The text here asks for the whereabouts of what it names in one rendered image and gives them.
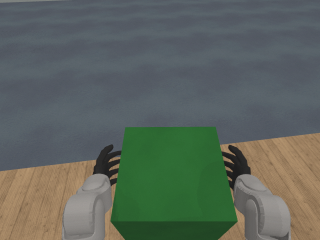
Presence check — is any left robot forearm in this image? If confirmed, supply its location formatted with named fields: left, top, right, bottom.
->
left=61, top=173, right=113, bottom=240

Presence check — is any right robot forearm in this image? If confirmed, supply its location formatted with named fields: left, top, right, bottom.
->
left=233, top=174, right=291, bottom=240

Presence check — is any left robot hand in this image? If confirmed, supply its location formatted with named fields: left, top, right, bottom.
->
left=92, top=144, right=122, bottom=186

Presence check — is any right robot hand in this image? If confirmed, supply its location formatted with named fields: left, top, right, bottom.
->
left=222, top=145, right=251, bottom=191

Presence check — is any carton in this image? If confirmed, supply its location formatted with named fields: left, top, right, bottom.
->
left=110, top=126, right=238, bottom=240

